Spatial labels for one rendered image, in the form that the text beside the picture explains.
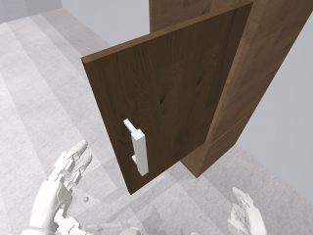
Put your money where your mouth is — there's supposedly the cupboard door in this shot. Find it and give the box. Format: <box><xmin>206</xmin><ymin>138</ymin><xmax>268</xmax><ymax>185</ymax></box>
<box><xmin>80</xmin><ymin>0</ymin><xmax>253</xmax><ymax>195</ymax></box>

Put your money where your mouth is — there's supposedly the robot right hand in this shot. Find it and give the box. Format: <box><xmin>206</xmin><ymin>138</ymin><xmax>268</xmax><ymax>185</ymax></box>
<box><xmin>227</xmin><ymin>187</ymin><xmax>268</xmax><ymax>235</ymax></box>

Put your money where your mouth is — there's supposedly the handle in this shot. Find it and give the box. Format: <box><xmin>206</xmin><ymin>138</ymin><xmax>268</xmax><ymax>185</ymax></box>
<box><xmin>123</xmin><ymin>119</ymin><xmax>149</xmax><ymax>176</ymax></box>

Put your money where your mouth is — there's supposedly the robot left hand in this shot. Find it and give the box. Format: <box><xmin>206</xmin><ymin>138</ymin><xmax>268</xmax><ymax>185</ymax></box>
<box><xmin>28</xmin><ymin>140</ymin><xmax>93</xmax><ymax>235</ymax></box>

